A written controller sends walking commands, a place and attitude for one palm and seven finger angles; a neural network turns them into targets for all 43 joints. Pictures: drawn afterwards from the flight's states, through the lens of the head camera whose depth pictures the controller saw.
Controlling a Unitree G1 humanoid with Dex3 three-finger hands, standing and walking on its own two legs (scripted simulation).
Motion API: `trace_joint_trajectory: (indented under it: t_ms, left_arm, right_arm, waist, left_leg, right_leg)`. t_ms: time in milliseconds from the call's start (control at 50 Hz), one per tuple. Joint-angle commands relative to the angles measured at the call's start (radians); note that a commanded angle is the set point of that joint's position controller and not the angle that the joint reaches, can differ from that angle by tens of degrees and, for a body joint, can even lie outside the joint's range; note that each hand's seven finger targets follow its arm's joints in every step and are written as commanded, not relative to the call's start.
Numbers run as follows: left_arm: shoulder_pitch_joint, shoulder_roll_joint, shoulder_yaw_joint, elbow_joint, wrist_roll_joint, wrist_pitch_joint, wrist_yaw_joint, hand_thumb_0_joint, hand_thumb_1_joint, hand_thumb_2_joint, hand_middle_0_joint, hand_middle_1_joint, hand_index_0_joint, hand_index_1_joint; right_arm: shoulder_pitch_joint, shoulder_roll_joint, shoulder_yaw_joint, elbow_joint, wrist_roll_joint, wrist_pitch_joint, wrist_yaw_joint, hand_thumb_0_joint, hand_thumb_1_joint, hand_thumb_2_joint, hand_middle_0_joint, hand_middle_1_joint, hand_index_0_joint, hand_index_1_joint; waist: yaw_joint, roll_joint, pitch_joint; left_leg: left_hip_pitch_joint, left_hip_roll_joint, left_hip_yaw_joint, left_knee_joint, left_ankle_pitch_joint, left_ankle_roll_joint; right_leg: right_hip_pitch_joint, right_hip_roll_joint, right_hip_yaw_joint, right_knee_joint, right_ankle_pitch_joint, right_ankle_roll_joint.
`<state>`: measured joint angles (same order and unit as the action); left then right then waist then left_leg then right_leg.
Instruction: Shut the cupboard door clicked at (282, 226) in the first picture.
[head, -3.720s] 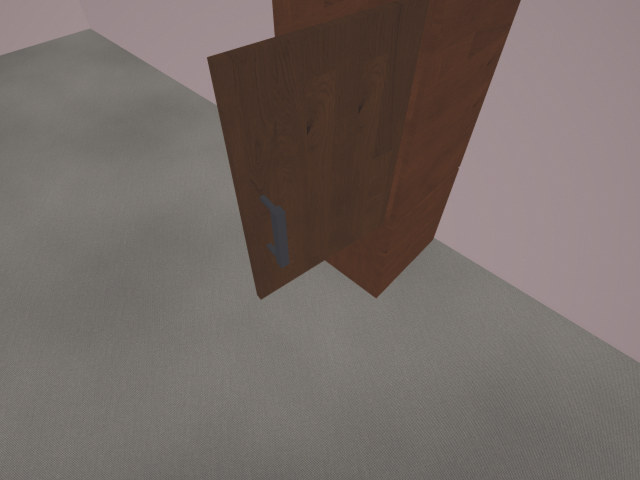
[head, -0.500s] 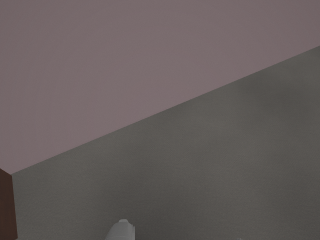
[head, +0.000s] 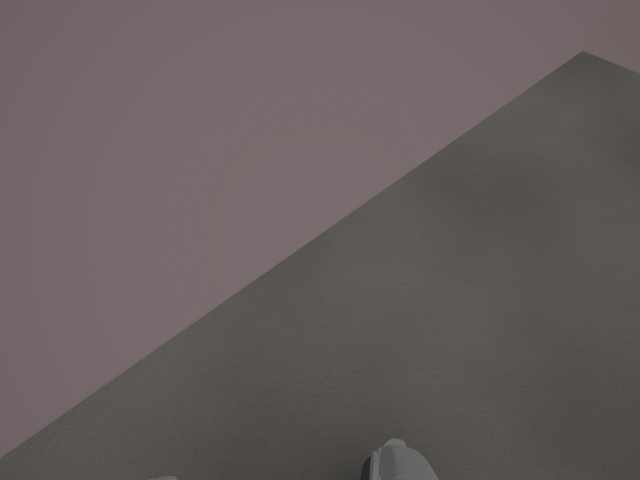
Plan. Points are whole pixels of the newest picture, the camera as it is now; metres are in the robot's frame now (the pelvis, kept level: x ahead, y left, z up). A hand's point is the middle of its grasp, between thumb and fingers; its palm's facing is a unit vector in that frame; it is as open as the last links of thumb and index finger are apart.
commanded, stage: turn to face it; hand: left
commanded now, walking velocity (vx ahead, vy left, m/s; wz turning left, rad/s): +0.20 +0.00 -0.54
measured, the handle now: out of the picture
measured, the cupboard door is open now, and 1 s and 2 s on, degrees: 81 81 81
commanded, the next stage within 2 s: none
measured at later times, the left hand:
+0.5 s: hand (227, 410) +0.24 +0.16 -0.19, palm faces +0.16 -0.98 -0.13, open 7.3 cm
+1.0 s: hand (235, 450) +0.18 +0.13 -0.15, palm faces +0.43 -0.85 -0.30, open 7.4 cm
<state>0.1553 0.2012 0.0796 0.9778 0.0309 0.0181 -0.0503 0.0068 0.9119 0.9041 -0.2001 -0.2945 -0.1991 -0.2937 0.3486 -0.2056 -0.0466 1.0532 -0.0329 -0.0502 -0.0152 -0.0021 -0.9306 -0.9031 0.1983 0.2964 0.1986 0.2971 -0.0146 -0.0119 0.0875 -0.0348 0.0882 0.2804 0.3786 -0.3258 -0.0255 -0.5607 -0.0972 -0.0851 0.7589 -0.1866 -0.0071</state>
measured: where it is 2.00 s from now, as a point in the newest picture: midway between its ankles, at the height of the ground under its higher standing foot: (363, 464)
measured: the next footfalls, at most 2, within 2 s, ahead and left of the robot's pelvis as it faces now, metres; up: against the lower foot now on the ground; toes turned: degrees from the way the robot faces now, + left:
right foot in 0.08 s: +0.18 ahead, -0.13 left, +0.00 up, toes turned -9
left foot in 0.46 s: +0.22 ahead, +0.10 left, +0.00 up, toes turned +17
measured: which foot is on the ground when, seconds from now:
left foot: down 0.00-0.08, up 0.10-0.44, down 0.46-0.82, up 0.84-1.00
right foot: up 0.00-0.06, down 0.08-0.48, up 0.50-0.80, down 0.82-1.00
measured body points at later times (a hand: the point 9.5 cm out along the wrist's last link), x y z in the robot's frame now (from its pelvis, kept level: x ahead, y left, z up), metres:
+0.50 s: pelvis +0.15 -0.02 -0.02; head +0.19 +0.01 +0.43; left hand +0.23 +0.21 -0.18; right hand +0.22 -0.26 -0.16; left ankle +0.18 +0.08 -0.74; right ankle +0.14 -0.13 -0.73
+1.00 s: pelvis +0.20 -0.09 +0.00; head +0.26 -0.09 +0.45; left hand +0.15 +0.18 -0.13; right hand +0.41 -0.29 -0.15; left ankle +0.12 +0.03 -0.66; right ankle +0.22 -0.19 -0.74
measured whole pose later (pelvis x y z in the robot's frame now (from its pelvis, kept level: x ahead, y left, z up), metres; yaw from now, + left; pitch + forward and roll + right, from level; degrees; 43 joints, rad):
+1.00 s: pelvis +0.20 -0.09 +0.00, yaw +27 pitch +1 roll +3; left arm 0.21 0.21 0.03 0.89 0.02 0.01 0.02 0.01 0.91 0.90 -0.20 -0.30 -0.20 -0.29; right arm 0.12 -0.29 -0.09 0.91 -0.02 0.08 0.03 0.01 -0.91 -0.90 0.20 0.30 0.20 0.30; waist -0.02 0.01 0.10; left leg -0.51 0.01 0.03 1.08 -0.43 -0.07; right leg -0.22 -0.10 -0.13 0.52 -0.32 -0.01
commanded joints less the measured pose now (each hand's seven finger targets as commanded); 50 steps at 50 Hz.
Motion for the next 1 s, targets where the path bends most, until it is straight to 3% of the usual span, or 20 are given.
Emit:
trace_joint_trajectory:
  t_ms: [0, 20, 40, 60, 80, 200, 340, 400, 420, 440, 460, 480, 580, 660, 760, 780, 800, 820, 880, 980]
  left_arm:
    - [-0.015, 0.045, 0.003, -0.082, 0.000, -0.028, -0.003, 0.000, 0.900, 0.900, -0.200, -0.300, -0.200, -0.300]
    - [0.096, 0.067, 0.006, -0.047, 0.002, -0.039, 0.003, 0.000, 0.900, 0.900, -0.200, -0.300, -0.200, -0.300]
    - [0.261, 0.137, 0.023, 0.005, 0.007, -0.058, 0.017, 0.000, 0.900, 0.900, -0.200, -0.300, -0.200, -0.300]
    - [0.397, 0.257, 0.048, 0.040, 0.005, -0.070, 0.039, 0.000, 0.900, 0.900, -0.200, -0.300, -0.200, -0.300]
    - [0.360, 0.284, 0.035, 0.036, -0.022, -0.066, 0.053, 0.000, 0.900, 0.900, -0.200, -0.300, -0.200, -0.300]
    - [-0.010, 0.102, -0.028, -0.047, -0.012, -0.072, 0.070, 0.000, 0.900, 0.900, -0.200, -0.300, -0.200, -0.300]
    - [0.005, 0.116, 0.004, -0.047, -0.008, -0.055, 0.076, 0.000, 0.900, 0.900, -0.200, -0.300, -0.200, -0.300]
    - [0.012, 0.125, 0.013, -0.055, -0.015, -0.040, 0.077, 0.000, 0.900, 0.900, -0.200, -0.300, -0.200, -0.300]
    - [0.023, 0.110, 0.014, -0.066, -0.018, -0.031, 0.076, 0.000, 0.900, 0.900, -0.200, -0.300, -0.200, -0.300]
    - [0.043, 0.064, 0.010, -0.093, -0.025, -0.020, 0.073, 0.000, 0.900, 0.900, -0.200, -0.300, -0.200, -0.300]
    - [-0.027, 0.062, -0.006, -0.137, -0.020, -0.012, 0.076, 0.000, 0.900, 0.900, -0.200, -0.300, -0.200, -0.300]
    - [-0.069, 0.061, 0.001, -0.151, -0.010, -0.002, 0.075, 0.000, 0.900, 0.900, -0.200, -0.300, -0.200, -0.300]
    - [-0.018, 0.067, 0.007, -0.119, -0.016, -0.001, 0.063, 0.000, 0.900, 0.900, -0.200, -0.300, -0.200, -0.300]
    - [-0.042, 0.076, -0.002, -0.138, -0.018, 0.006, 0.065, 0.000, 0.900, 0.900, -0.200, -0.300, -0.200, -0.300]
    - [0.089, 0.116, 0.003, -0.127, -0.021, -0.003, 0.067, 0.000, 0.900, 0.900, -0.200, -0.300, -0.200, -0.300]
    - [0.143, 0.163, 0.015, -0.122, -0.015, -0.011, 0.073, 0.000, 0.900, 0.900, -0.200, -0.300, -0.200, -0.300]
    - [0.156, 0.267, 0.034, -0.126, 0.004, -0.021, 0.080, 0.000, 0.900, 0.900, -0.200, -0.300, -0.200, -0.300]
    - [0.121, 0.298, 0.024, -0.146, 0.001, -0.018, 0.080, 0.000, 0.900, 0.900, -0.200, -0.300, -0.200, -0.300]
    - [0.004, 0.185, 0.001, -0.175, -0.006, -0.028, 0.087, 0.000, 0.900, 0.900, -0.200, -0.300, -0.200, -0.300]
    - [0.110, 0.202, 0.006, -0.151, -0.004, -0.036, 0.084, 0.000, 0.900, 0.900, -0.200, -0.300, -0.200, -0.300]
  right_arm:
    - [0.037, -0.157, -0.026, -0.049, 0.000, -0.008, -0.007, 0.000, -0.900, -0.900, 0.200, 0.300, 0.200, 0.300]
    - [0.025, -0.160, -0.022, -0.050, 0.006, -0.006, -0.008, 0.000, -0.900, -0.900, 0.200, 0.300, 0.200, 0.300]
    - [0.011, -0.136, -0.014, -0.054, 0.021, -0.008, 0.001, 0.000, -0.900, -0.900, 0.200, 0.300, 0.200, 0.300]
    - [0.034, -0.051, 0.000, -0.084, 0.041, -0.010, 0.003, 0.000, -0.900, -0.900, 0.200, 0.300, 0.200, 0.300]
    - [0.002, -0.077, -0.004, -0.092, 0.037, 0.003, -0.003, 0.000, -0.900, -0.900, 0.200, 0.300, 0.200, 0.300]
    - [0.109, 0.008, 0.012, 0.008, 0.018, 0.063, 0.001, 0.000, -0.900, -0.900, 0.200, 0.300, 0.200, 0.300]
    - [-0.021, 0.010, 0.000, -0.067, 0.017, 0.070, 0.022, 0.000, -0.900, -0.900, 0.200, 0.300, 0.200, 0.300]
    - [-0.014, -0.018, -0.010, -0.078, 0.010, 0.066, 0.029, 0.000, -0.900, -0.900, 0.200, 0.300, 0.200, 0.300]
    - [0.023, -0.066, -0.021, -0.079, 0.006, 0.063, 0.029, 0.000, -0.900, -0.900, 0.200, 0.300, 0.200, 0.300]
    - [0.058, -0.165, -0.041, -0.093, -0.004, 0.057, 0.022, 0.000, -0.900, -0.900, 0.200, 0.300, 0.200, 0.300]
    - [0.093, -0.214, -0.053, -0.095, -0.007, 0.063, 0.011, 0.000, -0.900, -0.900, 0.200, 0.300, 0.200, 0.300]
    - [0.091, -0.212, -0.054, -0.097, -0.009, 0.059, -0.004, 0.000, -0.900, -0.900, 0.200, 0.300, 0.200, 0.300]
    - [-0.064, -0.182, -0.042, -0.154, 0.004, 0.043, -0.014, 0.000, -0.900, -0.900, 0.200, 0.300, 0.200, 0.300]
    - [-0.074, -0.216, -0.059, -0.162, 0.004, 0.059, -0.004, 0.000, -0.900, -0.900, 0.200, 0.300, 0.200, 0.300]
    - [-0.189, -0.238, -0.073, -0.211, 0.011, 0.081, 0.010, 0.000, -0.900, -0.900, 0.200, 0.300, 0.200, 0.300]
    - [-0.215, -0.202, -0.071, -0.230, 0.019, 0.084, 0.015, 0.000, -0.900, -0.900, 0.200, 0.300, 0.200, 0.300]
    - [-0.221, -0.134, -0.060, -0.258, 0.026, 0.086, 0.024, 0.000, -0.900, -0.900, 0.200, 0.300, 0.200, 0.300]
    - [-0.251, -0.159, -0.061, -0.276, 0.016, 0.085, 0.032, 0.000, -0.900, -0.900, 0.200, 0.300, 0.200, 0.300]
    - [-0.224, -0.141, -0.058, -0.223, 0.015, 0.106, 0.040, 0.000, -0.900, -0.900, 0.200, 0.300, 0.200, 0.300]
    - [-0.296, -0.106, -0.036, -0.236, 0.022, 0.107, 0.052, 0.000, -0.900, -0.900, 0.200, 0.300, 0.200, 0.300]
  waist:
    - [0.024, 0.135, -0.046]
    - [0.079, 0.099, -0.101]
    - [0.153, -0.014, -0.208]
    - [0.185, -0.314, -0.340]
    - [0.160, -0.191, -0.305]
    - [-0.041, -0.097, -0.126]
    - [0.001, -0.115, -0.099]
    - [-0.012, -0.066, -0.117]
    - [-0.028, 0.057, -0.143]
    - [-0.041, 0.316, -0.155]
    - [-0.080, 0.314, -0.140]
    - [-0.073, 0.233, -0.160]
    - [-0.006, 0.151, -0.214]
    - [-0.027, 0.136, -0.199]
    - [0.033, 0.162, -0.180]
    - [0.061, 0.049, -0.184]
    - [0.070, -0.272, -0.151]
    - [0.072, -0.277, -0.114]
    - [-0.006, -0.195, -0.068]
    - [0.043, -0.179, -0.109]
  left_leg:
    - [-0.041, 0.249, -0.048, 0.028, 0.555, 0.097]
    - [-0.092, 0.212, -0.030, 0.201, 0.658, 0.075]
    - [-0.257, 0.147, -0.011, 0.444, 0.566, 0.035]
    - [-0.548, -0.043, -0.025, 0.805, -0.224, -0.020]
    - [-0.570, -0.015, -0.208, 0.921, -0.328, -0.010]
    - [-0.365, 0.042, -0.249, 0.681, -0.056, -0.023]
    - [-0.400, 0.023, -0.178, 0.411, -0.034, -0.035]
    - [-0.263, 0.001, -0.163, 0.202, 0.128, -0.021]
    - [-0.173, 0.039, -0.242, 0.124, 0.308, 0.011]
    - [-0.118, 0.253, -0.563, 0.040, 0.595, 0.132]
    - [-0.147, 0.366, -0.707, -0.029, 0.609, 0.236]
    - [-0.137, 0.350, -0.749, -0.054, 0.524, 0.250]
    - [-0.080, 0.185, -0.481, 0.013, 0.610, 0.176]
    - [-0.094, 0.168, -0.507, 0.012, 0.532, 0.185]
    - [-0.283, 0.096, -0.529, 0.074, 0.356, 0.131]
    - [-0.404, 0.027, -0.491, 0.160, 0.181, 0.080]
    - [-0.599, -0.130, -0.310, 0.389, -0.129, -0.014]
    - [-0.586, -0.120, -0.303, 0.637, -0.291, -0.017]
    - [-0.573, -0.048, -0.313, 0.858, -0.129, -0.037]
    - [-0.501, -0.063, -0.216, 0.588, -0.109, -0.057]
  right_leg:
    - [0.197, 0.072, -0.071, -0.100, -0.037, -0.043]
    - [0.383, 0.105, -0.084, -0.173, -0.006, -0.061]
    - [0.668, 0.020, 0.027, -0.232, 0.104, -0.098]
    - [0.910, -0.320, 0.495, -0.306, 0.416, -0.225]
    - [0.787, -0.386, 0.493, -0.390, 0.483, -0.282]
    - [0.295, -0.221, 0.043, -0.483, 0.358, -0.154]
    - [0.397, -0.253, -0.029, -0.413, 0.316, -0.143]
    - [0.368, -0.231, -0.082, -0.267, 0.196, -0.076]
    - [0.302, -0.184, -0.109, -0.149, 0.080, -0.027]
    - [0.144, -0.053, -0.144, 0.031, -0.267, 0.053]
    - [0.084, 0.018, -0.049, 0.240, -0.530, 0.059]
    - [0.002, 0.025, 0.041, 0.378, -0.469, 0.056]
    - [0.001, 0.022, 0.091, 0.347, -0.250, 0.080]
    - [0.086, 0.054, 0.069, 0.146, -0.278, 0.081]
    - [0.374, 0.098, 0.028, -0.233, -0.103, 0.065]
    - [0.503, 0.014, 0.104, -0.402, -0.074, 0.043]
    - [0.562, -0.269, 0.406, -0.524, -0.068, -0.058]
    - [0.422, -0.404, 0.449, -0.524, 0.036, -0.150]
    - [0.369, -0.252, 0.201, -0.428, 0.270, -0.133]
    - [0.527, -0.226, 0.049, -0.359, 0.557, -0.107]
